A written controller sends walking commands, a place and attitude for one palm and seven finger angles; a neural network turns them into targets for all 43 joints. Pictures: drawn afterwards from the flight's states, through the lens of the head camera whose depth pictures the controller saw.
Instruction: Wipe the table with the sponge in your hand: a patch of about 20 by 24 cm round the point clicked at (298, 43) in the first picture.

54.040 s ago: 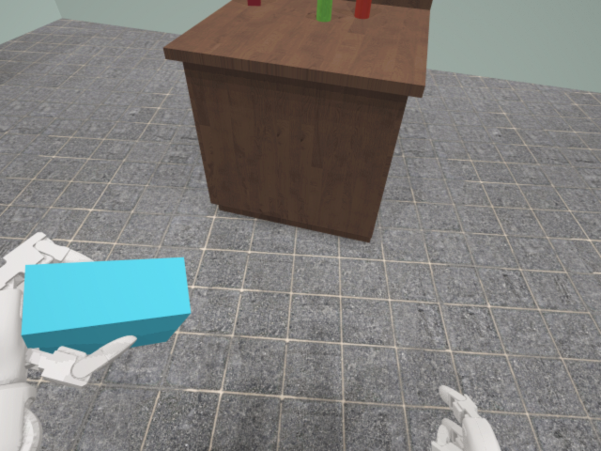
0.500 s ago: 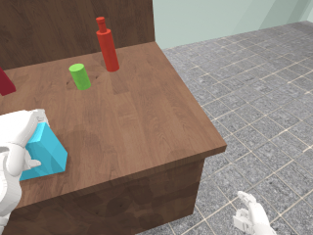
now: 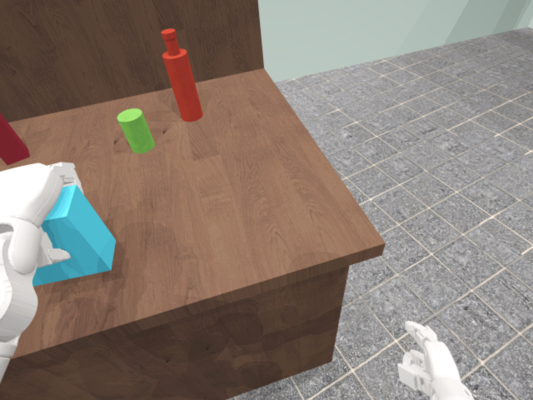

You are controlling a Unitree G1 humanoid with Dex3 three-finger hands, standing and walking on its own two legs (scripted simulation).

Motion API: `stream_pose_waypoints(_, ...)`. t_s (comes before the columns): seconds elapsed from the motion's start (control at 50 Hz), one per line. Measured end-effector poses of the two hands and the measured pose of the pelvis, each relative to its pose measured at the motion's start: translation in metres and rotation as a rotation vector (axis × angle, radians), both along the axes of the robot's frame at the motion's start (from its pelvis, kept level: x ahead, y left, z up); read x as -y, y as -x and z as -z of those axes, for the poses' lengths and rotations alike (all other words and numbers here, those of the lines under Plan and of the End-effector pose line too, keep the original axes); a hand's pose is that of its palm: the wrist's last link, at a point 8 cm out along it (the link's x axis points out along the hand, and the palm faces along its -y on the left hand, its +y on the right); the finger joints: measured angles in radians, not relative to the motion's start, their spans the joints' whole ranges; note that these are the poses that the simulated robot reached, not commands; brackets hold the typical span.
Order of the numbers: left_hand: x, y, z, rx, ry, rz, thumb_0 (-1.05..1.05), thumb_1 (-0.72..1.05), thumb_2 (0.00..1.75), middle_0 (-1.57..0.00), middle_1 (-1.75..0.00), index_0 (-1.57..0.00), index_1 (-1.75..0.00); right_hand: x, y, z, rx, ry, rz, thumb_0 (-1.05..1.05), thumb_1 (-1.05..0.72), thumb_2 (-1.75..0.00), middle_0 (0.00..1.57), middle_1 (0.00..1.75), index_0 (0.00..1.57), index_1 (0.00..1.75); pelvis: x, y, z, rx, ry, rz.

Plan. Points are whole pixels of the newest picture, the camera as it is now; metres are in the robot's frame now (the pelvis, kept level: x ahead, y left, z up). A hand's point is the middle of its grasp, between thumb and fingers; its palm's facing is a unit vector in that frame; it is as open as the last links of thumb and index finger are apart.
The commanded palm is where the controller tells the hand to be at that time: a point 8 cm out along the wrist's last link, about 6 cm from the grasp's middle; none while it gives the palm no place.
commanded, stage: lift the sponge slowly off the table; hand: left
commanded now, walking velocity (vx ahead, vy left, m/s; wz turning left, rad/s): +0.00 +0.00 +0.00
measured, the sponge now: (58, 247) +0.25 +0.36 +0.12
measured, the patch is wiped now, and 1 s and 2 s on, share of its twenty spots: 1.00 1.00 1.00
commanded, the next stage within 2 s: bring the sponge back beside the body in 0.62 s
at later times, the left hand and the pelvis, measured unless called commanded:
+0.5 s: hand (29, 205) +0.25 +0.35 +0.21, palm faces +0.11 +0.02 -0.99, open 9.8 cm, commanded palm +0.21 +0.36 +0.28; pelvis +0.00 +0.01 +0.00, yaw +0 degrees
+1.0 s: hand (40, 218) +0.24 +0.32 +0.20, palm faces +0.14 +0.00 -0.99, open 9.8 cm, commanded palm +0.19 +0.34 +0.27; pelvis +0.00 +0.01 +0.00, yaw -1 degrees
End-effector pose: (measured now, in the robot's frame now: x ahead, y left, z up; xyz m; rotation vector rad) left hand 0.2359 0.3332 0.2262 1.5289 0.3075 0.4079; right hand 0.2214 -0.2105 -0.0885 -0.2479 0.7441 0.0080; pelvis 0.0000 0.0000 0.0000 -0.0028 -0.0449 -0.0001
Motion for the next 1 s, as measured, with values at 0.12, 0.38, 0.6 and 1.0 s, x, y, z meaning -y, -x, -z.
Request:
stream_pose_waypoints(0.12, 0.0, 0.002, -0.013, 0.036, -0.016, 0.009, -0.02, -0.51, 1.08, -0.74, -1.33, -0.77, -1.4, -0.003, -0.007, -0.004, 0.013, -0.005, -0.011, 0.01, -0.9, -0.9, 0.2, 0.3, 0.2, 0.3, 0.0, -0.003, 0.0, -0.001, 0.002, 0.004)
stream_pose_waypoints(0.38, -0.014, 0.009, -0.022, 0.018, 0.002, -0.043, -0.02, -0.51, 1.08, -0.74, -1.33, -0.77, -1.4, -0.01, -0.014, -0.005, 0.014, 0.002, -0.03, 0.01, -0.9, -0.9, 0.2, 0.3, 0.2, 0.3, -0.004, -0.002, 0.0, -0.004, 0.003, -0.006)
stream_pose_waypoints(0.6, -0.004, 0.004, -0.042, 0.086, -0.026, 0.014, -0.02, -0.51, 1.08, -0.74, -1.33, -0.77, -1.4, -0.024, -0.011, -0.006, 0.02, -0.018, -0.046, 0.01, -0.9, -0.9, 0.2, 0.3, 0.2, 0.3, -0.008, 0.002, 0.0, -0.001, 0.001, -0.001)
stream_pose_waypoints(1.0, 0.018, 0.023, -0.025, 0.072, -0.005, 0.128, -0.02, -0.51, 1.08, -0.74, -1.33, -0.77, -1.4, -0.018, -0.002, -0.006, 0.016, -0.011, -0.035, 0.01, -0.9, -0.9, 0.2, 0.3, 0.2, 0.3, -0.009, 0.003, 0.001, 0.007, 0.003, 0.015)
